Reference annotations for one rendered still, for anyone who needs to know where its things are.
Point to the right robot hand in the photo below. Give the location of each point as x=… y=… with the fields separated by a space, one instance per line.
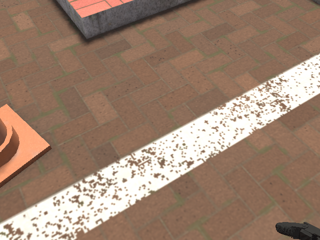
x=301 y=231

